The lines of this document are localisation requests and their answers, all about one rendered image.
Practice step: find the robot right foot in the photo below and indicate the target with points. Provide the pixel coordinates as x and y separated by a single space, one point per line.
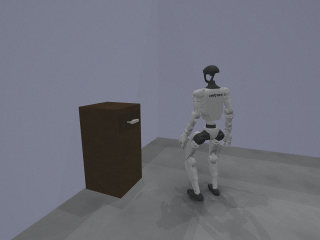
214 191

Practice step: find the right robot hand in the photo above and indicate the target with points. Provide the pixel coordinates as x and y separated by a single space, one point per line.
227 136

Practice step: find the handle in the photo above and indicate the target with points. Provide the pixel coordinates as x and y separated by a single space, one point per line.
133 121

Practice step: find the drawer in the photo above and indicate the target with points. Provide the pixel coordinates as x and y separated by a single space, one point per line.
124 118

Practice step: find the robot left forearm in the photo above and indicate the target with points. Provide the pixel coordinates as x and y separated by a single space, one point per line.
191 124

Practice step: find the robot right upper arm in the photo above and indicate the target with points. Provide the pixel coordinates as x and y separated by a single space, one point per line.
227 101

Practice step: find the robot right forearm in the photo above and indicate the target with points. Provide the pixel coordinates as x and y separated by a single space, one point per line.
228 122

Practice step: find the cabinet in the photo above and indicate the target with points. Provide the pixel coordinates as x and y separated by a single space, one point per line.
112 161

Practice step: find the robot left shin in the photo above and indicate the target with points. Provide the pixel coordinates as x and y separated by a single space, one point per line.
192 175

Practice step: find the left robot hand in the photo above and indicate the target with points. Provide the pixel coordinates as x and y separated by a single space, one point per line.
183 140

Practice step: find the robot left upper arm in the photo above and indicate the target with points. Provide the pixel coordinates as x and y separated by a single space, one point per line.
197 96

